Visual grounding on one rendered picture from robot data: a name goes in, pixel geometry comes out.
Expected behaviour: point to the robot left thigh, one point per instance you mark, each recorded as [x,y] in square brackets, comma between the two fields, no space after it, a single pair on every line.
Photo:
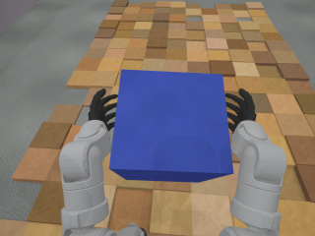
[131,231]

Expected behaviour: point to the right robot hand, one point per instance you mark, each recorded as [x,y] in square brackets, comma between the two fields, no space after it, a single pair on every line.
[246,112]

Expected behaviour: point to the robot left forearm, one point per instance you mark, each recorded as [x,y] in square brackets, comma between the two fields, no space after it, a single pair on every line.
[80,162]

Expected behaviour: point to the carton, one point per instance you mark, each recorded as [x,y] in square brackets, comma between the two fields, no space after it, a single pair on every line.
[170,127]

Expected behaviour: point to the left robot shin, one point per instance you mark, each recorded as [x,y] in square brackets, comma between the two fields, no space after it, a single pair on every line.
[133,225]

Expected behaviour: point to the robot right upper arm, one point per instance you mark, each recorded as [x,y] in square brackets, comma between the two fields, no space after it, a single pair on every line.
[240,231]

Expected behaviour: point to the left robot hand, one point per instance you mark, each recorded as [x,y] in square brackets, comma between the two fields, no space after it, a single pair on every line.
[97,111]

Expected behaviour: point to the robot right forearm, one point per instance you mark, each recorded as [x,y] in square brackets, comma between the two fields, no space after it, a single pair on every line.
[260,178]

